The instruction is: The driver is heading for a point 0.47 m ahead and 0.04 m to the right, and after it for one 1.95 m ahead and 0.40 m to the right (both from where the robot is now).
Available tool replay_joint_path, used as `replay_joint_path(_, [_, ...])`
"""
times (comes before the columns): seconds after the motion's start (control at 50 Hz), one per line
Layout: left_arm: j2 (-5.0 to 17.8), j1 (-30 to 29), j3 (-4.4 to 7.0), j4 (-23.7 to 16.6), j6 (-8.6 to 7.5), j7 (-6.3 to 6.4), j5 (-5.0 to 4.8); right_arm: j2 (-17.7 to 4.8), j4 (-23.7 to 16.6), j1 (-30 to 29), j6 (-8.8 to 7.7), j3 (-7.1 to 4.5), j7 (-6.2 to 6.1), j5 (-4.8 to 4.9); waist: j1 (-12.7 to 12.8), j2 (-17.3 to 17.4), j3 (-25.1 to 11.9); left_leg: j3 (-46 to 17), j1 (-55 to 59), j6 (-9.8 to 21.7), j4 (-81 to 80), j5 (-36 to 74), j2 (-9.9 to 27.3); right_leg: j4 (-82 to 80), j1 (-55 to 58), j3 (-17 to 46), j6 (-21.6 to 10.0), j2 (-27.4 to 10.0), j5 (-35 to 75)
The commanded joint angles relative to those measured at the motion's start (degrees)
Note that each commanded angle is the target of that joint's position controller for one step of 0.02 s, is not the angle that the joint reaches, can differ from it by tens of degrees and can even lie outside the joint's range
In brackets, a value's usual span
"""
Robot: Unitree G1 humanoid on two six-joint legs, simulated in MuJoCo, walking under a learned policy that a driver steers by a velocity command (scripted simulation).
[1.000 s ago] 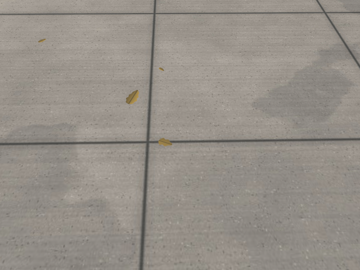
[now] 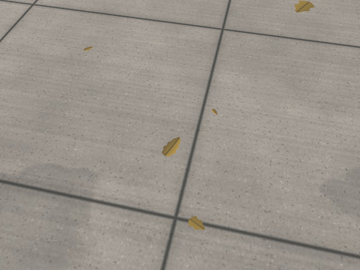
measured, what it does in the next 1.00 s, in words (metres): walks ahead: right foot, then left foot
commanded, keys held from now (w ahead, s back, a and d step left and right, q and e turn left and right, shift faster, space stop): w+q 0.14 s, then w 0.24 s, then w+e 0.28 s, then e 0.34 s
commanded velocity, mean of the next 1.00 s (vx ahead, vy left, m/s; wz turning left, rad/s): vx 0.42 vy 0.00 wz -0.03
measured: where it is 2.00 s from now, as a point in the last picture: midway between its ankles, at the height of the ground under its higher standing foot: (191, 242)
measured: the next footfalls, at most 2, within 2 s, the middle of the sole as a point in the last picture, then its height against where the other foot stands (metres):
right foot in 0.30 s outside the picture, level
left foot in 0.78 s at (153, 238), level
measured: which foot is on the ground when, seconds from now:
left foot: down 0.00-0.32, up 0.34-0.76, down 0.78-1.00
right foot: up 0.00-0.28, down 0.30-0.78, up 0.80-1.00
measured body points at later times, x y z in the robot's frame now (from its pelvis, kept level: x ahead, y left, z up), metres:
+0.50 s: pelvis +0.29 -0.05 +0.00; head +0.31 -0.06 +0.45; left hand +0.32 +0.22 -0.11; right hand +0.44 -0.30 -0.12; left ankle +0.26 +0.10 -0.66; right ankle +0.33 -0.14 -0.74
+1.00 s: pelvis +0.48 +0.01 +0.00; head +0.52 +0.02 +0.45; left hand +0.61 +0.30 -0.12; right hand +0.61 -0.27 -0.10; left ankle +0.54 +0.13 -0.74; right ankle +0.48 -0.12 -0.67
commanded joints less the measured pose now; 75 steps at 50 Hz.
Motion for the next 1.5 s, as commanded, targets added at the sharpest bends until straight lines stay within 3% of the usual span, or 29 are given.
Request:
replay_joint_path(0.02, [5.2, -0.4, 1.68, -4.8, 0.38, 0.46, 0.86, -7.3, -4.2, -0.6, -0.95, -1.42, -1.06, 0.12, 2.0, 1.5, -3.8, -16.6, 5.3, 11.9, -10.5, 14.6, 15.6, -7.7, -7.1, 0.4, 2.4, -2.1, 3.7])
replay_joint_path(0.1, [2.7, -10.2, 0.49, -8.0, 0.57, 0.21, 1.09, -9.5, -3.8, 2.8, -0.45, -2.17, -2.04, 0.32, -1.3, 3.6, -1.9, -11.7, -1.5, 7.7, -9.6, 11.8, 10.5, -27.8, -1.0, -1.4, 3.2, 2.0, 20.7])
replay_joint_path(0.18, [4.1, -14.6, 0.47, -10.0, 0.35, -0.72, -0.13, -8.5, -2.1, 7.2, -0.15, -1.95, -2.01, 0.79, -3.6, 5.3, -2.3, -15.6, 2.5, 5.9, -7.2, 4.1, 12.6, -36.0, 1.9, 0.2, 2.2, 3.5, 26.7])
replay_joint_path(0.28, [8.2, -7.6, 1.77, -8.7, -0.89, -1.22, 0.38, -7.6, -1.7, 8.0, 0.11, -1.67, -2.34, -0.04, 0.8, 6.8, -4.6, -18.7, 11.2, 3.6, 4.4, 15.8, 14.1, -41.0, 10.7, -0.7, -3.1, 3.9, 17.7])
replay_joint_path(0.3, [10.2, 0.0, 2.5, -7.2, -1.1, -1.03, 1.12, -6.0, -2.6, 7.1, -0.07, -0.94, -1.99, -0.53, 4.4, 4.6, -10.8, -16.0, 7.5, 2.1, 15.3, 16.7, 11.2, -39.0, 22.9, 2.8, -6.1, -0.4, 19.0])
replay_joint_path(0.32, [14.5, 8.7, 3.68, -5.8, -0.91, -0.92, 1.77, -3.3, -2.9, 12.9, -0.63, -0.04, -1.86, -0.08, 5.0, -5.9, -19.8, -9.7, -9.3, -2.1, 34.3, 3.1, 4.2, -38.4, 44.5, 20.1, -14.0, -11.5, 15.8])
replay_joint_path(0.34, [13.8, 13.3, 3.9, -3.0, -0.11, -1.59, 0.2, -3.2, -2.1, 16.8, -1.05, 0.49, -1.81, 1.06, 5.0, -18.3, -22.8, -7.6, -22.4, -4.2, 47.8, -24.7, 1.4, -46.3, 51.1, 40.6, -19.1, -19.2, 1.2])
replay_joint_path(0.36, [9.4, 10.7, 2.55, -3.9, 0.06, -1.74, -0.82, -8.1, -2.5, 12.2, -1.29, -0.51, -1.78, 1.48, 5.9, -10.3, -14.8, -10.3, -28.3, -3.7, 52.5, -22.7, 4.5, -48.9, 45.7, 39.6, -16.7, -17.6, -9.0])
replay_joint_path(0.4, [6.9, 3.0, 1.31, -5.1, 0.97, -1.8, 0.2, -8.3, -5.2, 2.3, -1.55, -0.62, -1.74, 0.01, 4.1, -2.0, -3.2, -5.5, -27.9, -3.7, 48.9, -13.9, 9.3, -51.8, 29.6, 26.2, -13.9, -12.6, -0.6])
replay_joint_path(0.42, [6.0, 1.7, 0.84, -5.2, 0.98, -1.86, 0.55, -7.8, -5.5, 1.5, -1.68, -0.87, -1.78, -0.8, 2.6, -2.6, -2.2, -5.0, -25.3, -3.7, 45.0, -11.3, 11.2, -52.8, 25.3, 22.8, -13.4, -10.6, 5.4])
replay_joint_path(0.48, [6.0, 2.4, 0.61, -4.4, 1.05, -1.96, 0.03, -4.8, -5.7, 2.5, -1.82, -0.52, -1.78, -1.13, 0.7, -5.1, -3.2, -2.8, -20.6, -4.9, 37.2, -9.4, 12.0, -54.7, 21.3, 17.2, -14.0, -6.9, 16.3])
replay_joint_path(0.58, [9.6, 6.5, 1.8, -2.7, 1.97, -0.44, -1.03, -2.6, -8.4, -7.9, -2.27, 0.71, -1.53, -1.26, 3.1, -4.1, -2.2, -1.5, -16.3, -7.7, 16.4, 4.8, 9.9, -55.8, 17.9, 11.1, -13.0, -4.3, 20.2])
replay_joint_path(0.68, [9.7, 11.7, 1.84, -0.8, 3.3, 0.1, -1.53, -4.1, -10.5, -16.0, -3.15, 0.69, -0.63, -0.33, 5.2, -4.7, -0.6, -2.1, -11.3, -8.2, 6.8, 8.9, 7.0, -51.8, 19.1, 13.6, -11.8, -4.8, 19.4])
replay_joint_path(0.74, [10.4, 11.1, 2.25, -1.3, 4.84, 0.94, -1.52, -6.5, -9.9, -12.5, -4.02, -0.31, -0.57, -0.96, 2.1, -6.0, -3.3, -1.9, -3.4, -6.1, 0.6, 8.4, 5.6, -42.6, 21.7, 15.8, -8.7, -3.2, 27.2])
replay_joint_path(0.76, [9.4, 9.9, 2.0, -2.3, 4.94, 1.07, -1.44, -7.9, -8.9, -8.4, -4.2, -0.88, -0.91, -1.58, -0.1, -5.4, -6.1, -2.1, 4.5, -4.5, -1.4, 12.8, 7.2, -37.0, 19.3, 14.6, -6.6, -0.4, 28.8])
replay_joint_path(0.78, [6.9, 7.5, 1.18, -4.6, 4.61, 1.08, -0.53, -11.6, -8.1, -0.7, -4.17, -1.8, -1.59, -2.68, -3.6, -1.1, -13.2, -8.5, 19.1, -0.8, 2.6, 26.4, 16.2, -24.2, 11.0, 11.8, -3.9, 3.0, 20.6])
replay_joint_path(0.8, [2.3, 16.7, -0.01, -4.4, 4.19, 1.03, 0.5, -14.0, -8.0, 2.9, -2.77, -1.98, -2.14, -3.02, -0.9, 13.4, -20.9, -21.4, 35.4, 6.7, 8.2, 48.1, 31.2, -7.4, -3.9, 5.3, -0.3, 9.6, -18.1])
replay_joint_path(0.82, [6.2, 20.8, 0.25, -4.7, 4.14, 0.97, -1.17, -12.8, -7.4, 4.5, -1.43, -1.92, -1.61, -1.54, -1.1, 17.4, -26.2, -30.8, 36.2, 11.8, 6.1, 38.1, 36.7, 3.1, -9.9, 4.9, 0.8, 6.8, -22.8])
replay_joint_path(0.86, [10.2, 11.7, 1.88, -5.5, 5.89, 1.57, -1.64, -6.7, -8.5, -1.8, -0.37, -0.27, -1.94, -1.23, -1.4, 7.3, -13.9, -19.0, 23.5, 7.7, 1.6, 26.5, 28.4, 6.6, -13.9, 2.6, 3.1, 2.7, -14.0])
replay_joint_path(0.92, [7.0, 10.8, 2.03, -6.8, 8.95, 1.95, -0.93, -6.7, -7.8, -8.8, 0.14, -0.1, -1.69, -2.34, 2.6, 8.5, -6.4, -7.9, 4.8, 6.2, -4.9, 22.5, 23.1, 1.7, -5.3, 0.1, 4.3, 0.3, -7.6])
replay_joint_path(1.08, [6.5, 3.4, 1.63, -12.3, 9.92, -0.29, -0.53, -10.7, -5.5, -10.4, 1.08, -1.56, -2.66, -0.95, 1.9, 7.9, -8.0, 2.1, 3.5, 6.0, -7.2, 16.3, 24.6, -19.2, 4.6, -2.9, 1.8, -0.3, 5.8])
replay_joint_path(1.18, [8.4, 3.2, 2.81, -13.7, 10.62, -1.41, -0.09, -11.9, -3.3, -7.9, 2.05, -1.96, -2.36, 1.0, 2.6, 6.1, -6.9, 4.9, 4.8, 0.1, 2.1, 5.8, 23.7, -35.7, 13.6, -5.9, -2.7, 3.0, 10.1])
replay_joint_path(1.2, [11.2, 5.4, 3.85, -13.4, 10.5, -0.78, 0.02, -9.8, -1.8, -4.2, 2.28, -1.48, -2.12, 0.22, 2.6, 0.5, -7.4, 8.1, 0.7, -3.7, 9.7, -0.2, 20.4, -40.7, 20.3, -2.0, -5.0, 1.7, 19.7])
replay_joint_path(1.22, [18.8, 6.8, 5.52, -14.6, 10.43, 0.36, 0.25, -6.7, -3.3, -2.4, 2.3, -0.51, -1.62, -2.63, 0.5, -17.3, -8.0, 13.9, -14.5, -9.6, 29.0, -23.3, 12.3, -42.2, 29.9, 18.0, -11.5, -13.0, 41.3])
replay_joint_path(1.24, [18.9, 6.9, 4.97, -16.1, 9.42, -0.01, 1.68, -7.5, -5.4, -7.4, 2.23, -0.54, -2.1, -2.58, 3.9, -16.7, -10.4, 4.3, -23.0, -10.8, 41.2, -32.3, 6.8, -44.9, 28.4, 27.7, -20.9, -18.5, 40.3])
replay_joint_path(1.28, [15.3, 4.1, 4.0, -15.8, 7.52, -0.35, 1.2, -9.7, -5.5, -9.5, 2.67, -1.32, -2.76, -0.51, 3.0, -7.8, -9.2, -1.3, -24.4, -8.9, 45.6, -23.6, 9.0, -45.6, 25.7, 19.8, -16.8, -12.8, 32.9])
replay_joint_path(1.3, [13.5, 1.4, 3.5, -16.3, 7.47, -0.08, 0.32, -9.9, -4.3, -8.4, 2.95, -1.56, -3.3, -0.99, 1.8, -5.0, -9.0, -2.1, -24.1, -8.8, 44.0, -19.8, 9.8, -45.4, 24.6, 17.6, -14.2, -10.7, 29.0])
replay_joint_path(1.36, [12.2, -1.4, 2.7, -17.6, 8.0, 0.84, 0.4, -9.7, -3.9, -6.5, 3.2, -1.81, -3.48, -1.18, -0.2, -7.0, -9.6, -1.9, -18.7, -9.6, 42.4, -13.7, 8.2, -46.1, 19.8, 15.2, -13.2, -7.7, 28.4])
replay_joint_path(1.5, [13.0, -0.8, 3.16, -18.4, 8.83, 1.72, 0.28, -7.8, -4.7, -8.2, 2.92, -0.88, -2.76, -0.79, 1.3, -8.0, -8.8, -3.3, -13.5, -11.0, 25.3, -11.4, 6.4, -45.9, 18.5, 19.3, -13.4, -6.2, 17.1])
